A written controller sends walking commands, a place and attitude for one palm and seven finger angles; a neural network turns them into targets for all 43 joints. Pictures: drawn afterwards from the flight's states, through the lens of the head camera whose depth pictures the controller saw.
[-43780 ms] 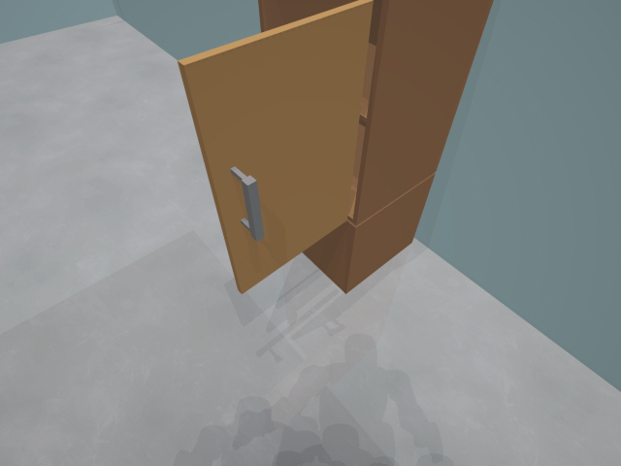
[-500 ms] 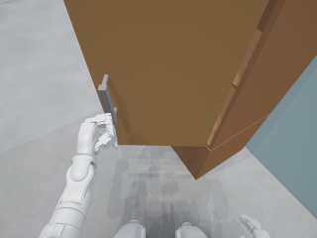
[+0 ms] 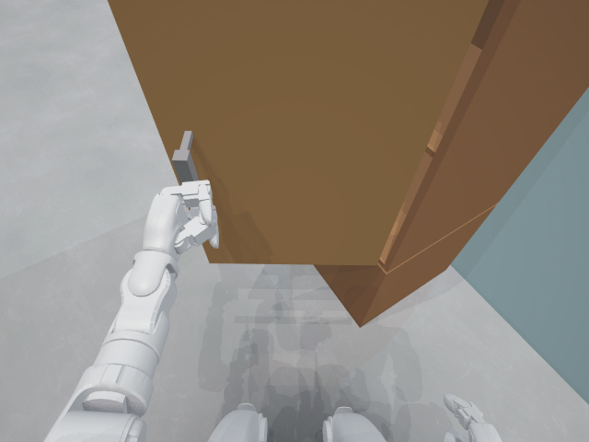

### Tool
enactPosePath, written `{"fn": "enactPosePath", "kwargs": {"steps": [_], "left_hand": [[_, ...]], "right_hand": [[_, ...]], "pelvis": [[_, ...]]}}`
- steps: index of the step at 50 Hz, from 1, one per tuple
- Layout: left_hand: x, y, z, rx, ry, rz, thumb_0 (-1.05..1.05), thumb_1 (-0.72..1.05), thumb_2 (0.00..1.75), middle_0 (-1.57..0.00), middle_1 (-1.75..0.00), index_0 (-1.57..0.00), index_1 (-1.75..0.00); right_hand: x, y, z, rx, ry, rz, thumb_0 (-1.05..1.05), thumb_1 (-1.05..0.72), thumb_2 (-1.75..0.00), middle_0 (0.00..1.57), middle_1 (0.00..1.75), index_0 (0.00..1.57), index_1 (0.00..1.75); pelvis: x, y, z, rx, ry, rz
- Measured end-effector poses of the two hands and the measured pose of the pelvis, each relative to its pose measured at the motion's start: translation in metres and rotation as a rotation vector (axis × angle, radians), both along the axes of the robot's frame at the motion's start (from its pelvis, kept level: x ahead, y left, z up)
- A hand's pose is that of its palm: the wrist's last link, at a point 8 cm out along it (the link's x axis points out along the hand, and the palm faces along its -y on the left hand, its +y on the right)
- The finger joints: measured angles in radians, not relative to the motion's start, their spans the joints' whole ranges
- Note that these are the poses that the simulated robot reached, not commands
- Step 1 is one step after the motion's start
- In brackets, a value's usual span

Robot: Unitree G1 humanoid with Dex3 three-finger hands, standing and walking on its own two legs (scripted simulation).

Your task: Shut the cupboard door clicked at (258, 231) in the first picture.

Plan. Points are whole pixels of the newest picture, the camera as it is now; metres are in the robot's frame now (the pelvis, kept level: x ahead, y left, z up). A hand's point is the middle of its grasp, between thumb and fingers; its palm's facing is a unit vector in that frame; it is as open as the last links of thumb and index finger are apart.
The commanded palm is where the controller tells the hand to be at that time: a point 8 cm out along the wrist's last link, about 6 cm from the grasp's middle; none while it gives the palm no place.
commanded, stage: push the door shut along its arc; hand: left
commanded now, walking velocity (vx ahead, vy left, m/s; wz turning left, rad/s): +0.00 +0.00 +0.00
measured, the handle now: (196, 182) +0.48 +0.16 +0.05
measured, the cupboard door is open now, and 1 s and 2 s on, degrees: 57 40 25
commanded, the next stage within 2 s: pull the fist back off the door in 1.56 s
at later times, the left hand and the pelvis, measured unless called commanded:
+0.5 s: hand (219, 190) +0.46 +0.12 +0.06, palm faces -0.23 -0.97 -0.03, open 3.1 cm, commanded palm +0.45 +0.16 +0.06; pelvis -0.01 +0.01 -0.01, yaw -1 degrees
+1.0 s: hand (257, 158) +0.52 +0.07 +0.06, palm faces -0.36 -0.93 -0.01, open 3.1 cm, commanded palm +0.53 +0.12 +0.06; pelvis -0.01 +0.02 -0.03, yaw -2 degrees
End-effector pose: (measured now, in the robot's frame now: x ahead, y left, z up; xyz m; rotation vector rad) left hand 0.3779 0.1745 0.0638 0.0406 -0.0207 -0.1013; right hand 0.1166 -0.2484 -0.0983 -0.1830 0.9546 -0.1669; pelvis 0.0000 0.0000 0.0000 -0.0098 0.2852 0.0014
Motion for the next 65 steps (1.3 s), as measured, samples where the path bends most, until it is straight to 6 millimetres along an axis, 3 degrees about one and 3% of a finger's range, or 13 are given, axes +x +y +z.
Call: {"fn": "enactPosePath", "kwargs": {"steps": [24,39,50,65], "left_hand": [[0.069,0.002,-0.003,-0.003,0.045,-0.122,0.01,0.9,0.9,-1.31,-1.5,-1.31,-1.5],[0.112,-0.022,-0.005,0.002,0.062,-0.2,0.01,0.9,0.9,-1.3,-1.5,-1.3,-1.5],[0.146,-0.051,-0.002,-0.011,0.074,-0.261,0.01,0.9,0.9,-1.3,-1.5,-1.3,-1.5],[0.172,-0.055,-0.004,0.011,0.108,-0.307,0.0,0.89,0.92,-1.3,-1.5,-1.3,-1.5]], "right_hand": [[-0.085,-0.005,-0.017,-0.039,0.229,-0.09,0.0,-0.91,-0.9,0.2,0.3,0.2,0.3],[-0.115,0.004,-0.024,-0.046,0.302,-0.121,0.0,-0.91,-0.9,0.2,0.3,0.2,0.3],[-0.142,0.006,-0.028,-0.038,0.375,-0.171,0.0,-0.91,-0.9,0.2,0.3,0.2,0.3],[-0.157,0.0,-0.031,-0.053,0.44,-0.194,0.0,-0.91,-0.9,0.21,0.3,0.2,0.3]], "pelvis": [[-0.008,0.01,-0.012,-0.02,0.064,-0.002],[-0.01,0.019,-0.023,-0.035,0.12,-0.009],[-0.006,0.017,-0.03,-0.036,0.163,-0.027],[-0.003,0.008,-0.037,-0.04,0.197,-0.026]]}}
